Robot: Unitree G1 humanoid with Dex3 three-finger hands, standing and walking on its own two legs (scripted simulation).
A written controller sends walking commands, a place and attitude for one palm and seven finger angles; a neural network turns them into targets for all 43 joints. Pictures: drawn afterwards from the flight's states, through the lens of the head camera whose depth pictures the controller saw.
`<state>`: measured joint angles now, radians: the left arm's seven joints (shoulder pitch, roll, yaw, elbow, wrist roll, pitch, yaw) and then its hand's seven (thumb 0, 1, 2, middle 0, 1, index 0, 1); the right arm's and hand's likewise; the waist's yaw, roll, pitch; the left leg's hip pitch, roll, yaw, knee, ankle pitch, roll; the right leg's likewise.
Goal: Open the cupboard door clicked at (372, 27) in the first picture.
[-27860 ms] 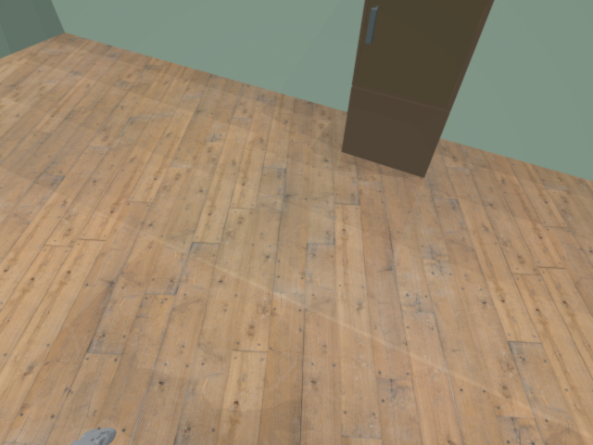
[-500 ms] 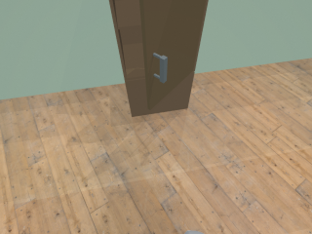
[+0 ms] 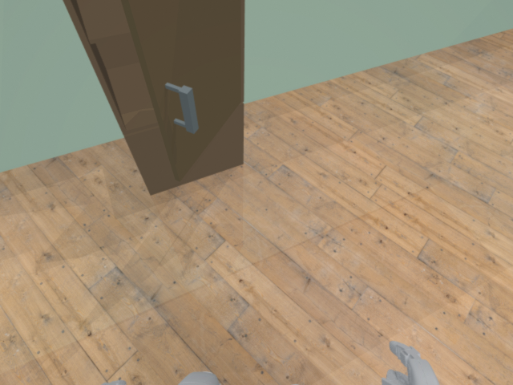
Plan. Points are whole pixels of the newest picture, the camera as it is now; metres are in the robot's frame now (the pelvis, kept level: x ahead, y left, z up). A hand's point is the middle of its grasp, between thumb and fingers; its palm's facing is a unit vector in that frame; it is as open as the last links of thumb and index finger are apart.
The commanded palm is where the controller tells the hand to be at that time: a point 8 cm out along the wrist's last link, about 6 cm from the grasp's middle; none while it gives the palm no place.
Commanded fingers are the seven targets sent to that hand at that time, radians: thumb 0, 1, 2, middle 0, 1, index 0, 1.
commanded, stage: walk to a spot facing it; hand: left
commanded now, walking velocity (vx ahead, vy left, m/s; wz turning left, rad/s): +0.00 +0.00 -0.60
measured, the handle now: (181, 108) +0.70 +0.25 -0.07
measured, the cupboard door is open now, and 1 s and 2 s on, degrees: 40 40 40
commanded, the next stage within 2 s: none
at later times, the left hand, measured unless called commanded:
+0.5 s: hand (187, 332) +0.21 +0.14 -0.16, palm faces -0.35 -0.89 -0.29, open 7.3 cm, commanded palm none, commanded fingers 0.00 0.90 0.90 -0.20 -0.30 -0.20 -0.30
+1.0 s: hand (231, 277) +0.32 +0.08 -0.17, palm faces -0.60 -0.79 -0.17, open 7.4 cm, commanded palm none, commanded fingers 0.00 0.90 0.90 -0.20 -0.30 -0.20 -0.30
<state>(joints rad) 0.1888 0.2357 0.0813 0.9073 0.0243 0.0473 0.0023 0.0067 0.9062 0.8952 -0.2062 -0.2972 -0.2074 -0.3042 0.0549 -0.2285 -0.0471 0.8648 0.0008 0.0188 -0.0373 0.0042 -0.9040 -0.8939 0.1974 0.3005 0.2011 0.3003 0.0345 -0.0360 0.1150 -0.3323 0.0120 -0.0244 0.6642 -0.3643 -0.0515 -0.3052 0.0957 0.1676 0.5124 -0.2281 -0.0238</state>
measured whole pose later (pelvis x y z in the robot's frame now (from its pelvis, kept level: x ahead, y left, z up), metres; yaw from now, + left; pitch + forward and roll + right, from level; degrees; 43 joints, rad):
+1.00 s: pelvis +0.13 -0.04 +0.01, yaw -38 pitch +1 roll -2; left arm 0.17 0.26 0.08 0.95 0.03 0.03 -0.06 0.01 0.91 0.90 -0.20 -0.30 -0.20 -0.30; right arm 0.37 -0.17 0.00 0.93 -0.03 -0.07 -0.03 0.00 -0.90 -0.89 0.20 0.30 0.20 0.30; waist 0.00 -0.04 0.08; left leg -0.09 0.08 0.18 0.40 -0.32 -0.01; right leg -0.61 -0.04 -0.04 1.15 -0.27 0.02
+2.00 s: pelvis +0.43 -0.42 +0.00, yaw -57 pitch +0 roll +1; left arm 0.26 0.16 0.06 1.06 0.03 -0.02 -0.01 0.01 0.92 0.90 -0.20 -0.30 -0.20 -0.30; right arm 0.28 -0.16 -0.04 1.06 -0.02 -0.07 -0.02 0.00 -0.92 -0.89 0.20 0.30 0.20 0.30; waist 0.03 -0.03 0.06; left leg -0.18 0.01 0.17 0.44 -0.26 0.04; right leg -0.56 -0.09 -0.03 1.08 -0.27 0.00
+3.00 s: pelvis +0.54 -0.77 -0.01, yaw -38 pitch +2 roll +0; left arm 0.13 0.23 0.06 0.87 0.02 0.01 0.02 0.01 0.91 0.90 -0.20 -0.30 -0.20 -0.30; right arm 0.16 -0.23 -0.08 0.91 -0.02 0.04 0.01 0.01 -0.90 -0.89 0.20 0.30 0.21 0.30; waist -0.01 0.04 0.07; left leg -0.47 -0.03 -0.10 0.66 -0.27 -0.02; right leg -0.35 -0.02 -0.04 0.63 -0.32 0.02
